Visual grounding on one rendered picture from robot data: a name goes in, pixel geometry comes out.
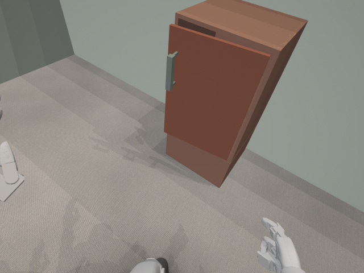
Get cupboard door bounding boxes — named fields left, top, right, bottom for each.
left=164, top=24, right=271, bottom=160

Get robot left shin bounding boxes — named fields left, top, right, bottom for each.
left=146, top=258, right=161, bottom=266

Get handle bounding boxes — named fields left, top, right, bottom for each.
left=166, top=51, right=179, bottom=91

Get left robot hand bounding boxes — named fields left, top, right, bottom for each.
left=0, top=96, right=24, bottom=202

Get right robot hand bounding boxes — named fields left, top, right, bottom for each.
left=257, top=217, right=301, bottom=273

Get left robot thigh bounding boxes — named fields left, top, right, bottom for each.
left=130, top=261, right=165, bottom=273

